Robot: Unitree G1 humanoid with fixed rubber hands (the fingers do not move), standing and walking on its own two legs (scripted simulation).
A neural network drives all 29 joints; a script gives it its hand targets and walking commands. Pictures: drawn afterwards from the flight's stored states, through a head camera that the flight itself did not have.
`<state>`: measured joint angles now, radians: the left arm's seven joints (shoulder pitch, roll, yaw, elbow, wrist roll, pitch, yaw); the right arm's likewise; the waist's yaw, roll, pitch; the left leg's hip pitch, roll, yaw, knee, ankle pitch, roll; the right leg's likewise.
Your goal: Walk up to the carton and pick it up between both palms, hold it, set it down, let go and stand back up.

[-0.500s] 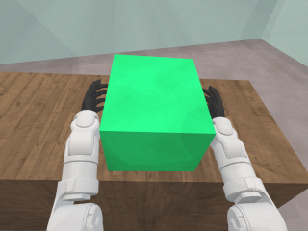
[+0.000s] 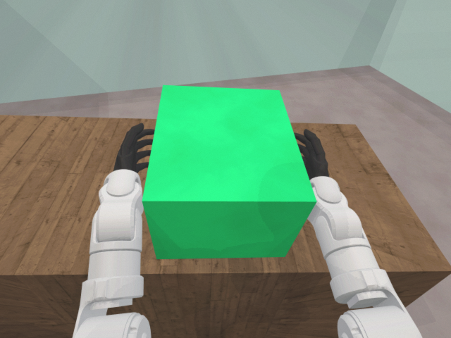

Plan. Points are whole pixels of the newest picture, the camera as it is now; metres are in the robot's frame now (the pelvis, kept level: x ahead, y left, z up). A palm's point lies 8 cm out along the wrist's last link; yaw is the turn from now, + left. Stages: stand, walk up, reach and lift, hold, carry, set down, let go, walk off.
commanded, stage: reach and lift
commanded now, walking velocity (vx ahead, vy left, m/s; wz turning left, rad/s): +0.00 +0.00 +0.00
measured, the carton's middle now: (222, 168) +0.39 -0.01 +0.12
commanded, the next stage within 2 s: hold in 0.30 s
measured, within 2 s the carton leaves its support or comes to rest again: neither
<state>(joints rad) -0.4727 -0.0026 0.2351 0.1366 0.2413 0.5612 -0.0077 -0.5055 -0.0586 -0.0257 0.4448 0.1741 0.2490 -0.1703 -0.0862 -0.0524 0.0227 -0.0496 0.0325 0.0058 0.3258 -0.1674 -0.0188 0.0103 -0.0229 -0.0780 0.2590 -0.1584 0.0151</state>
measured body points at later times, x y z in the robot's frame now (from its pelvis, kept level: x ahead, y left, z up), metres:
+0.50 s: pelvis +0.00 +0.00 +0.00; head -0.05 +0.03 +0.45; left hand +0.36 +0.16 +0.18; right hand +0.36 -0.16 +0.17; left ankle +0.01 +0.13 -0.75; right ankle +0.00 -0.13 -0.75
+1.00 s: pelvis -0.01 +0.00 +0.00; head -0.05 +0.02 +0.45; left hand +0.36 +0.16 +0.18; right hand +0.36 -0.16 +0.17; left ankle +0.01 +0.13 -0.75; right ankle +0.00 -0.13 -0.75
